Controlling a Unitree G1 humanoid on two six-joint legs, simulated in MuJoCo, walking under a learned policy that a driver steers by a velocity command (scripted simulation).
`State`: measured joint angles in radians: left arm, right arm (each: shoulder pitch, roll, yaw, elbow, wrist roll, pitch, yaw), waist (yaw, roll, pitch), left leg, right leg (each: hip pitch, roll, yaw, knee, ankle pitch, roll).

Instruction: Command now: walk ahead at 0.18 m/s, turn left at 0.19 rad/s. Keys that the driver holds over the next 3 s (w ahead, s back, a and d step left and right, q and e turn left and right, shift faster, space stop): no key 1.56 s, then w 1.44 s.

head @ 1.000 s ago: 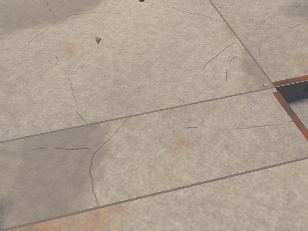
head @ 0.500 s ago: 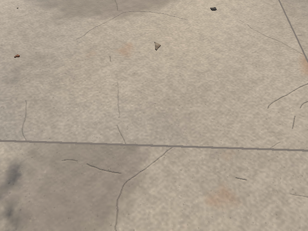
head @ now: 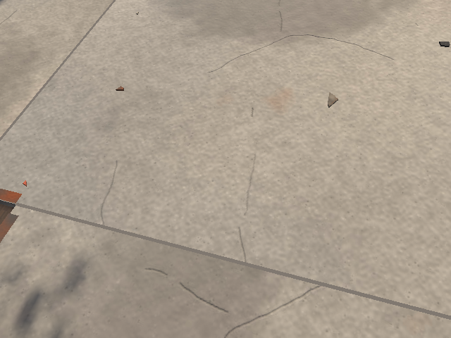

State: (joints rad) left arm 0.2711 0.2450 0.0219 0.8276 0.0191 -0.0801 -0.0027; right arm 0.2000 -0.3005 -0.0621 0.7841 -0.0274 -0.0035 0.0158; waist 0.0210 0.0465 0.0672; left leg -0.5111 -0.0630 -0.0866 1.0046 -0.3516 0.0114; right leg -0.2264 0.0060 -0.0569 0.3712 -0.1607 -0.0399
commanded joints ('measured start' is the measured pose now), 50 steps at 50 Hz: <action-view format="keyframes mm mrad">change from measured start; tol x8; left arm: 1 -34 119 21 -40 -2 -6 0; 8 22 126 24 18 -15 32 4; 11 170 33 -2 56 -16 64 19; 26 59 52 2 198 -8 87 38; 50 99 -4 -22 315 -6 80 49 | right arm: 1 99 -2 13 -16 -1 9 6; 8 29 -9 35 4 -6 -12 -14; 10 46 -114 22 1 -12 -24 -31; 14 -77 -17 50 12 12 -5 -42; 50 88 33 50 339 23 1 -56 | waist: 1 -54 -183 -142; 7 -31 -164 -123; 11 2 146 -183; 19 -7 -30 -53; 50 -23 -53 9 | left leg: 1 113 25 42 -167 89 -13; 8 372 54 74 -601 296 30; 10 516 342 -209 -612 740 104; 11 418 372 -239 -643 646 206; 13 317 278 -196 -686 418 163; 16 292 184 -116 -686 296 82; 22 384 158 -70 -635 459 79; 50 336 130 -49 -692 240 51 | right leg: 1 54 -211 81 -64 760 -139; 7 23 -210 110 6 465 -107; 9 -47 -152 99 87 153 -29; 10 -101 -66 40 159 -204 4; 11 -25 -29 30 157 -302 11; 16 86 -60 73 2 -57 32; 21 69 -83 91 -34 -3 31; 50 48 -100 113 -64 -56 3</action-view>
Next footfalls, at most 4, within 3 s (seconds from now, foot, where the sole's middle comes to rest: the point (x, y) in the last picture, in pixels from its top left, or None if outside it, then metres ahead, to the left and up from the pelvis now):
0.18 left None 0.14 0.11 -0.78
2.34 right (262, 304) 0.55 -0.02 -0.78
2.90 left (212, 213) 0.86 0.14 -0.78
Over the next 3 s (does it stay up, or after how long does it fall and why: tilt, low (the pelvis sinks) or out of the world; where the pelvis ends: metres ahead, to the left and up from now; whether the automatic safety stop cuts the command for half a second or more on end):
stays up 0.76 0.07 -0.02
